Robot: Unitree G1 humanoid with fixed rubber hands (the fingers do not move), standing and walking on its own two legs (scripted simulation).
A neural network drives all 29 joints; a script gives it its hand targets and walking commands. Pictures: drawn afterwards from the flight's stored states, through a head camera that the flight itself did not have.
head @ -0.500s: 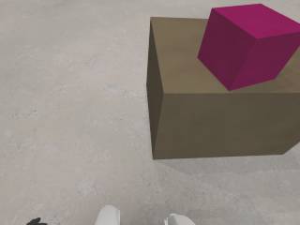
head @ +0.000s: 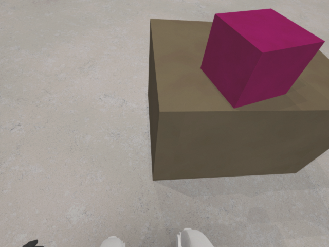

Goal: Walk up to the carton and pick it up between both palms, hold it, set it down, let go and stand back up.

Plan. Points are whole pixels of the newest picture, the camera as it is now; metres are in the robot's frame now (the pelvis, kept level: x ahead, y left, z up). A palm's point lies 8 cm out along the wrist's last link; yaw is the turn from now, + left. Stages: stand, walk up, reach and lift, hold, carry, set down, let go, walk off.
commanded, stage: walk up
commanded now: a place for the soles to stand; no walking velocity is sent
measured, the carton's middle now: (253, 56) +0.80 -0.36 +0.04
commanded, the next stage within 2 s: none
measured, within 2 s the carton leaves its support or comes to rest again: neither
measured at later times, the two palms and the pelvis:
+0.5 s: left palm out of the picture +0.11 +0.24 -0.11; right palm out of the picture +0.10 -0.40 -0.06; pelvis +0.03 -0.07 +0.00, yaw +4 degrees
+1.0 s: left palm out of the picture +0.09 +0.15 -0.12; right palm out of the picture +0.11 -0.49 -0.08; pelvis +0.03 -0.16 -0.01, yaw +3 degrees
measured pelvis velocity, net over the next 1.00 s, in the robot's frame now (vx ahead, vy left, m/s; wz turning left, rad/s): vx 0.03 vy -0.16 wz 0.05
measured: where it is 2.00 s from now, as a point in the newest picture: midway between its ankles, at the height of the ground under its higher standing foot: outside the picture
